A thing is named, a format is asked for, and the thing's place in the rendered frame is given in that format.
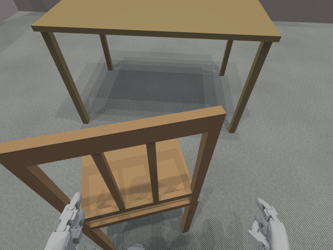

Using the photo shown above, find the chair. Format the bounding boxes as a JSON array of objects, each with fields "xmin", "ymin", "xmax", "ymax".
[{"xmin": 0, "ymin": 106, "xmax": 226, "ymax": 250}]

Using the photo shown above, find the table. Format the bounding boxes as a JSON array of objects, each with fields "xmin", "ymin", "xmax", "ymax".
[{"xmin": 31, "ymin": 0, "xmax": 281, "ymax": 133}]

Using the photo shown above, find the robot left hand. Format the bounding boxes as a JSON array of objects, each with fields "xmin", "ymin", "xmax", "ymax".
[{"xmin": 44, "ymin": 192, "xmax": 85, "ymax": 250}]

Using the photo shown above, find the robot right hand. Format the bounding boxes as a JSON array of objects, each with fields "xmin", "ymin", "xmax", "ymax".
[{"xmin": 248, "ymin": 198, "xmax": 290, "ymax": 250}]

